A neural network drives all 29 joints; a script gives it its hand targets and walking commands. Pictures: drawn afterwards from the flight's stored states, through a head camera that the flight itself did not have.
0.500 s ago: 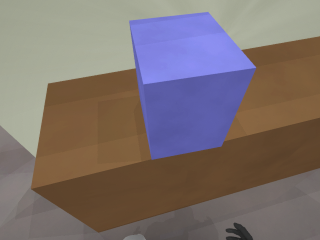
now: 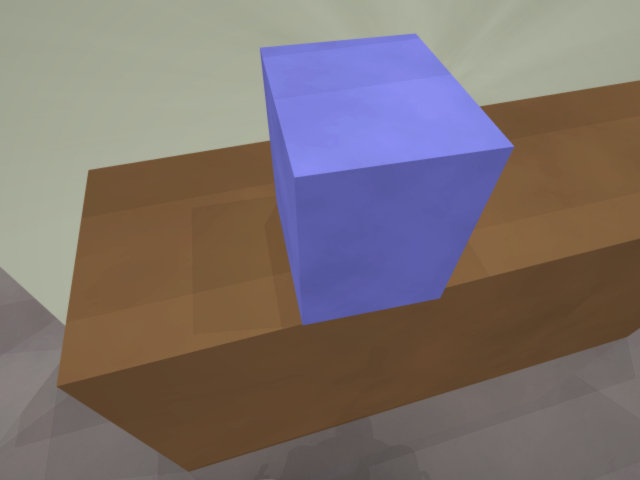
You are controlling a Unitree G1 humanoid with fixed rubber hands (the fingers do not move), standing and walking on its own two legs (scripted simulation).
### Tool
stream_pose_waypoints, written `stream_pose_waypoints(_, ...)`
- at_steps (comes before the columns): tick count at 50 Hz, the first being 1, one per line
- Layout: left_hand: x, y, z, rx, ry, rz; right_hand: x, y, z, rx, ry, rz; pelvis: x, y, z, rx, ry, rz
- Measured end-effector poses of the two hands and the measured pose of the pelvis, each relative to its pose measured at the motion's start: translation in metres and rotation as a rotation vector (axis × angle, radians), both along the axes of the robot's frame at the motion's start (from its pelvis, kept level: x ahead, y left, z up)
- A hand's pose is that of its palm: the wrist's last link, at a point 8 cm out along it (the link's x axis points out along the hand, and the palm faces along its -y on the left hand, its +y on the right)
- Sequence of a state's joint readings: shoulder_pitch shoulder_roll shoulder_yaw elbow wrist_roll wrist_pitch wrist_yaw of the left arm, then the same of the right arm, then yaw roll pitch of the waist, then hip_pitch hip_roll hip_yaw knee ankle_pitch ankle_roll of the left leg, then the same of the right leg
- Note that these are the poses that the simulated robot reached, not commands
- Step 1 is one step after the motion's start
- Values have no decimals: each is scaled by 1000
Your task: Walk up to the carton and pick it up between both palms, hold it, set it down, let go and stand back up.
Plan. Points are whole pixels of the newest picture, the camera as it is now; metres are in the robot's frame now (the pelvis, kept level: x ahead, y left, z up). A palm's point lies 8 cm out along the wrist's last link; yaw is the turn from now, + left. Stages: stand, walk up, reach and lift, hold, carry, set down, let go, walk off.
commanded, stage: walk up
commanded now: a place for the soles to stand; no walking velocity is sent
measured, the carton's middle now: (357, 183) +0.49 -0.04 +0.08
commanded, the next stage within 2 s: none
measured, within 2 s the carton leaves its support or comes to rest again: neither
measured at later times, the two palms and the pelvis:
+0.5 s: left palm out of the picture +0.02 +0.12 -0.17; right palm out of the picture +0.05 -0.38 -0.17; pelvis -0.02 -0.12 -0.04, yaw +7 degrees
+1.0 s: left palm out of the picture +0.00 +0.08 -0.14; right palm out of the picture +0.09 -0.37 -0.16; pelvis +0.03 -0.16 -0.01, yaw +16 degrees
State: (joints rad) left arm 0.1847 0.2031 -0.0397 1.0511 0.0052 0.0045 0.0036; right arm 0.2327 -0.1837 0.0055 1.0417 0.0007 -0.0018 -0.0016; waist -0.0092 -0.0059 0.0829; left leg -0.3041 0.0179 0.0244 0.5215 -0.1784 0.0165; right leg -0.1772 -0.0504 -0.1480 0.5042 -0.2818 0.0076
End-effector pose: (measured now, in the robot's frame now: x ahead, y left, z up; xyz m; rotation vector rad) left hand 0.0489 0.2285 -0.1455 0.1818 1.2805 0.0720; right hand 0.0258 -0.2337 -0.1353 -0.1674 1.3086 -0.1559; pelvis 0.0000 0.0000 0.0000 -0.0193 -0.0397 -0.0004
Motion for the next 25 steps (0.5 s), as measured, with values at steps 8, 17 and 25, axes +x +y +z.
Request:
stream_pose_waypoints(8,-11,9,-9,34,62,-29,-6,-10,2,-65,-30,-19,-5,-15,-6,10,24,30)
stream_pose_waypoints(17,4,-26,-22,65,-22,-15,-29,-80,-13,-129,-5,-41,-18,-69,-29,45,8,54)
stream_pose_waypoints(25,-28,-108,-26,31,-71,120,21,-142,-35,-86,-87,77,-21,-121,-43,13,-39,122)
